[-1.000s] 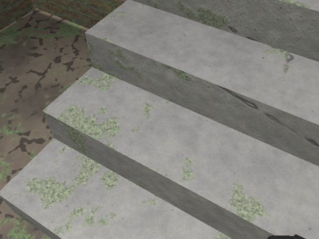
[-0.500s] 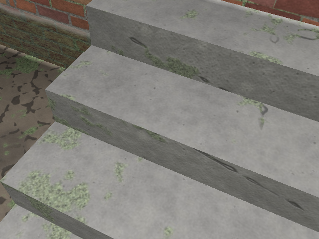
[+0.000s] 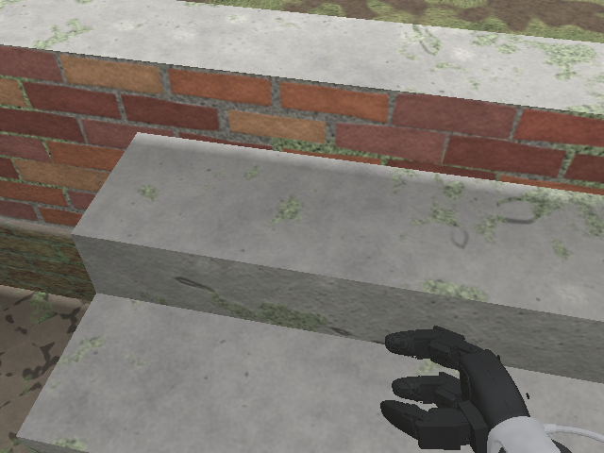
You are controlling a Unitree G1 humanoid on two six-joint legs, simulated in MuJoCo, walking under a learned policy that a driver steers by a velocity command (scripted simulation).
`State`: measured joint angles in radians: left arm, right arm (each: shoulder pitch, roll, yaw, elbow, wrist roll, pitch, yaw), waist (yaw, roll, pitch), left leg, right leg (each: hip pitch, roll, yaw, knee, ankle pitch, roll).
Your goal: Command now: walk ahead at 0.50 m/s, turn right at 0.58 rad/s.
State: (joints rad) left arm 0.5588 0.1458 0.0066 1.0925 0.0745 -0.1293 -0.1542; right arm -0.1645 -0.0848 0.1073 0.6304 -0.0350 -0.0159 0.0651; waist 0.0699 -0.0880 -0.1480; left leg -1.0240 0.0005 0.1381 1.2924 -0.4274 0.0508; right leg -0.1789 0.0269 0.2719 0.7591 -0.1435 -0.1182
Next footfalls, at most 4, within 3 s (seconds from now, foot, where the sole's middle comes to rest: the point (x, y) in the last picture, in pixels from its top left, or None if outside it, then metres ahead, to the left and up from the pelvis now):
0.52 right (438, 450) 0.44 -0.16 -0.46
1.04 left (370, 244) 0.72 -0.04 -0.28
1.88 right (541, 285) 0.65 -0.32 -0.28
2.56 left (491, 68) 1.02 -0.26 -0.10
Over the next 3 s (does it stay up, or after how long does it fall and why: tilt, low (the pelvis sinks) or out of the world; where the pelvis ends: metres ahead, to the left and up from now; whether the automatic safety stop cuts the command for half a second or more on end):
stays up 1.00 -0.32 0.66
